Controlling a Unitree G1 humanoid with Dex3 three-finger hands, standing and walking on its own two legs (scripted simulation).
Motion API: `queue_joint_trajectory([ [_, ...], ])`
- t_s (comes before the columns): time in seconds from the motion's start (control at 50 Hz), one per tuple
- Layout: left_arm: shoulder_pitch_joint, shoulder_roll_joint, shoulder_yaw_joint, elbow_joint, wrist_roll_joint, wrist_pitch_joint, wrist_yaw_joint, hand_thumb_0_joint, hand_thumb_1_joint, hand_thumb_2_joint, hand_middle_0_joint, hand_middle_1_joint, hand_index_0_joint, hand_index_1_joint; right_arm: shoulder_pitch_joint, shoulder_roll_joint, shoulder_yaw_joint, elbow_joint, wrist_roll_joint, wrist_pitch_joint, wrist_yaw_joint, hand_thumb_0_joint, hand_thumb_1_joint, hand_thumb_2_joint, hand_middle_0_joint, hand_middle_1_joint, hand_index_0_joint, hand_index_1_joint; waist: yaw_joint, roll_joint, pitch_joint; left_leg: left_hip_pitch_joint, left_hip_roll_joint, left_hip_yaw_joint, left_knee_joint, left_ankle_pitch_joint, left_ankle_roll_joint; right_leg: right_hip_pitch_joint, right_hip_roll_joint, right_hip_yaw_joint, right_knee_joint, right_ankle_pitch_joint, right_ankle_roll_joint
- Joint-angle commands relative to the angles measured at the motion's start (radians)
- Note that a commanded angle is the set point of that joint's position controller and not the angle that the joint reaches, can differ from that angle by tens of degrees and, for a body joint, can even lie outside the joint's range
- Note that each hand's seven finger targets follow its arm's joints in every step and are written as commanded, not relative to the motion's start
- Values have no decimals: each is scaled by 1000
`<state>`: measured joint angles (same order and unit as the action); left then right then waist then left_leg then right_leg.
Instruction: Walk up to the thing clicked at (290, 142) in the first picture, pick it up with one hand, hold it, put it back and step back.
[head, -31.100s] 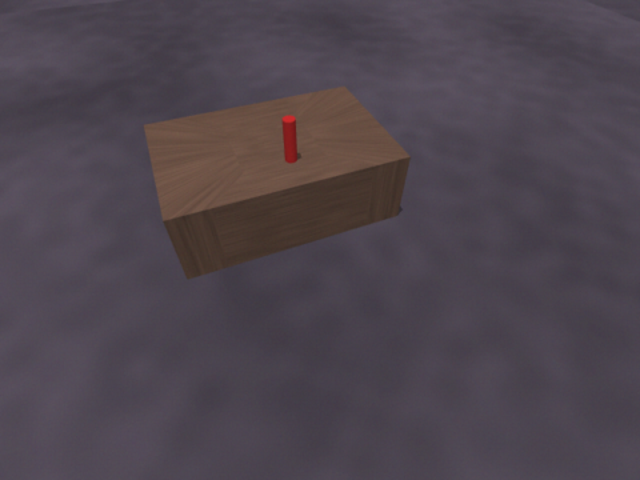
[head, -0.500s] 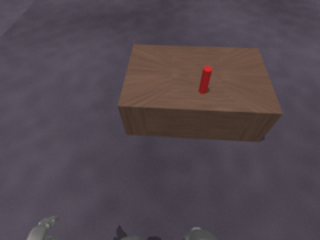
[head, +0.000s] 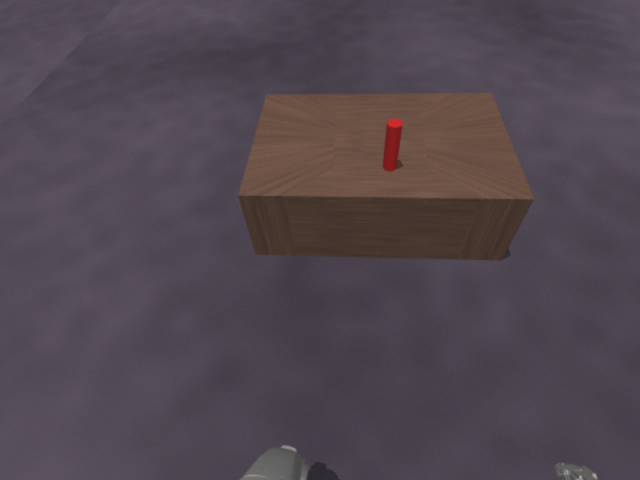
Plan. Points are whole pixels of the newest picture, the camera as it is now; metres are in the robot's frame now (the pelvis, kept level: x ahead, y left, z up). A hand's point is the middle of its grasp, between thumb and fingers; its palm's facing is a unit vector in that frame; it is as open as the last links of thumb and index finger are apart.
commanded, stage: step back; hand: right
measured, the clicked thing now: (392, 146) +1.13 -0.16 -0.34
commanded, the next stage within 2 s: stand in 1.18 s
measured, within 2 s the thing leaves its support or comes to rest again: neither
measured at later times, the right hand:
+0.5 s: hand out of the picture +0.07 -0.25 -0.15, palm faces -0.10 +0.93 -0.35, open 7.4 cm
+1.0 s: hand (482, 474) +0.17 -0.19 -0.13, palm faces -0.07 +0.94 -0.32, open 7.4 cm
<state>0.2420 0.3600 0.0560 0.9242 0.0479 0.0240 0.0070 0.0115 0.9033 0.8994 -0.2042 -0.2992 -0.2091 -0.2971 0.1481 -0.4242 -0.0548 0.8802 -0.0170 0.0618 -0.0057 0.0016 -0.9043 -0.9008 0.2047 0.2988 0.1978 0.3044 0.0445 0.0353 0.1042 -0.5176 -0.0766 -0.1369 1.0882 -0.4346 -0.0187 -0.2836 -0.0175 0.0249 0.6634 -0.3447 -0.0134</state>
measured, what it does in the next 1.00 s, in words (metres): steps on the spot: left foot, then left foot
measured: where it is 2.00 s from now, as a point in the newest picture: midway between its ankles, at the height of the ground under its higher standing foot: outside the picture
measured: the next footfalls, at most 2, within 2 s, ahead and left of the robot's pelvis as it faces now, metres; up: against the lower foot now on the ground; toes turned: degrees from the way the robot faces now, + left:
left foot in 0.14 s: +0.01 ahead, +0.15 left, +0.00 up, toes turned +2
left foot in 0.64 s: +0.08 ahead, +0.17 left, +0.00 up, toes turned +5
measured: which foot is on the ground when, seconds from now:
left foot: up 0.00-0.12, down 0.14-0.40, up 0.42-0.62, down 0.64-1.00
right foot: down 0.00-1.00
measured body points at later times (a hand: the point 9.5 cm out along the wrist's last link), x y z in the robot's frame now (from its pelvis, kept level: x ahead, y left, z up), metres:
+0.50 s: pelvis -0.02 +0.01 +0.00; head -0.01 +0.00 +0.45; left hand +0.02 +0.33 -0.11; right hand +0.07 -0.30 -0.12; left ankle -0.02 +0.14 -0.69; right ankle +0.01 -0.10 -0.72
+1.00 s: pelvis +0.02 +0.04 +0.01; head +0.05 +0.05 +0.46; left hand +0.10 +0.36 -0.12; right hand +0.17 -0.24 -0.11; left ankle +0.04 +0.17 -0.72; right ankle +0.01 -0.10 -0.72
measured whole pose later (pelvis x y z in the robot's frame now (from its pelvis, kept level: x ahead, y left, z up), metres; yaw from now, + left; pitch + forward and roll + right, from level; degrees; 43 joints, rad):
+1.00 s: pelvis +0.02 +0.04 +0.01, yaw +2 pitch -2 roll +0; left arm 0.09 0.38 0.02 1.06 0.01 -0.01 0.00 0.01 0.91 0.90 -0.20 -0.30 -0.20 -0.30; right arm 0.01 -0.32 -0.02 1.07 -0.01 -0.01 0.01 0.00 -0.90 -0.90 0.21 0.30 0.20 0.30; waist 0.03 0.00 0.08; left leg -0.25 0.04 0.04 0.52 -0.24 -0.01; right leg -0.16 -0.02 0.03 0.49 -0.30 0.03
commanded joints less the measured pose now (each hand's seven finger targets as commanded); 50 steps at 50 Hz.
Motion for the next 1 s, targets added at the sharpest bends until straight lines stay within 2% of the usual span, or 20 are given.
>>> queue_joint_trajectory([
  [0.0,-68,305,93,-103,10,-55,19,0,900,900,-200,-300,-200,-300,-30,-166,-48,-50,-17,-36,4,0,-900,-900,200,300,200,300,18,-187,-50,-16,62,28,-169,-28,-10,64,-203,266,-289,-308,-160],
  [0.06,-51,323,94,-88,1,-51,10,0,900,900,-200,-300,-200,-300,-31,-158,-47,-28,-26,-55,15,0,-900,-900,200,300,200,300,22,-242,-56,114,79,98,-412,-128,3,31,-249,287,-313,-342,-179],
  [0.1,-75,302,76,-87,-8,-39,4,0,900,900,-200,-300,-200,-300,44,-138,-50,25,-19,-70,17,0,-900,-900,200,300,200,300,-27,-205,-71,331,43,159,-684,21,30,-49,-199,186,-239,-224,-134],
  [0.12,-47,252,55,-85,-5,-34,2,0,900,900,-200,-300,-200,-300,87,-165,-66,50,-28,-77,13,0,-900,-900,200,300,200,300,-48,-117,-87,469,57,94,-720,37,48,-153,-158,134,-127,-188,-100],
  [0.14,-70,185,35,-92,-20,-37,-3,0,900,900,-200,-300,-200,-300,97,-231,-80,49,-33,-83,9,0,-900,-900,200,300,200,300,-62,102,-87,498,259,-298,-816,-253,128,-333,-42,31,19,-218,-16],
  [0.16,-148,260,61,-78,-26,-40,5,0,900,900,-200,-300,-200,-300,75,-316,-88,38,-25,-82,13,0,-900,-900,200,300,200,300,-96,145,-34,254,404,-473,-904,-501,252,-251,-6,-26,193,-255,-2],
  [0.18,-146,283,66,-74,-20,-43,2,0,900,900,-200,-300,-200,-300,28,-296,-86,24,-28,-91,15,0,-900,-900,200,300,200,300,-68,74,24,193,396,-441,-904,-449,256,-226,-22,42,256,-212,-10],
  [0.22,-80,232,52,-43,-33,-50,-10,0,900,900,-200,-300,-200,-300,-17,-210,-55,17,-27,-106,8,0,-900,-900,200,300,200,300,-32,44,-1,279,300,-266,-844,-213,195,-225,-30,47,211,-102,-8],
  [0.34,15,199,61,22,-16,-78,-3,0,900,900,-200,-300,-200,-300,-24,-170,-46,25,-12,-72,19,0,-900,-900,200,300,200,300,3,90,-66,116,219,-43,-628,-17,123,211,56,-83,-236,44,-11],
  [0.36,43,232,75,31,-7,-83,5,0,900,900,-200,-300,-200,-300,1,-119,-30,18,-7,-70,17,0,-900,-900,200,300,200,300,15,-9,-78,16,170,-3,-502,-28,89,316,-7,40,-275,-1,-28],
  [0.38,71,320,93,26,1,-86,12,0,900,900,-200,-300,-200,-300,-33,-84,-21,-7,-5,-71,13,0,-900,-900,200,300,200,300,44,-193,-67,-156,27,66,-288,-117,47,316,-229,421,-420,-273,-122],
  [0.4,26,370,101,6,2,-88,9,0,900,900,-200,-300,-200,-300,-43,-140,-38,2,-14,-69,1,0,-900,-900,200,300,200,300,37,-153,-7,-93,65,17,-156,-158,36,131,-400,569,-482,-412,-222],
  [0.42,-25,352,103,-19,-5,-93,9,0,900,900,-200,-300,-200,-300,6,-168,-46,19,-10,-74,1,0,-900,-900,200,300,200,300,8,-95,4,-85,93,-29,-125,-117,37,130,-409,549,-450,-327,-258],
  [0.5,-88,286,71,-24,-13,-101,7,0,900,900,-200,-300,-200,-300,57,-140,-43,60,-11,-88,13,0,-900,-900,200,300,200,300,-25,-133,-35,90,121,36,-252,-16,17,34,-263,222,-351,47,-177],
  [0.6,-136,238,35,-34,-33,-69,1,0,900,900,-200,-300,-200,-300,78,-112,-44,95,-17,-97,3,0,-900,-900,200,300,200,300,-68,-125,-94,363,74,161,-636,267,21,-44,-157,45,-118,328,-90],
  [0.62,-120,205,24,-37,-37,-64,0,0,900,900,-200,-300,-200,-300,64,-141,-48,90,-24,-102,-3,0,-900,-900,200,300,200,300,-61,-54,-123,391,156,58,-656,337,47,-58,-113,13,-55,309,-55],
  [0.64,-105,171,14,-36,-50,-54,-1,0,900,900,-200,-300,-200,-300,7,-193,-48,67,-23,-109,-7,0,-900,-900,200,300,200,300,-33,59,-146,337,311,-164,-731,282,115,-65,-23,-21,9,117,-4],
  [0.66,-86,210,28,-2,-54,-43,4,0,900,900,-200,-300,-200,-300,-33,-245,-52,60,-8,-105,-4,0,-900,-900,200,300,200,300,-25,78,-148,228,382,-212,-736,230,216,37,6,-32,40,-106,-4],
  [0.78,-97,242,25,52,-40,-62,8,0,900,900,-200,-300,-200,-300,-111,-152,-20,90,3,-95,-9,0,-900,-900,200,300,200,300,-29,51,-184,287,225,38,-611,452,73,140,-73,51,-159,309,-30],
  [0.98,-168,223,8,97,-36,-58,8,0,900,900,-200,-300,-200,-300,-186,-127,-16,147,4,-91,-5,0,-900,-900,200,300,200,300,-34,-29,-166,375,226,80,-687,422,57,130,-85,68,-250,343,-16],
])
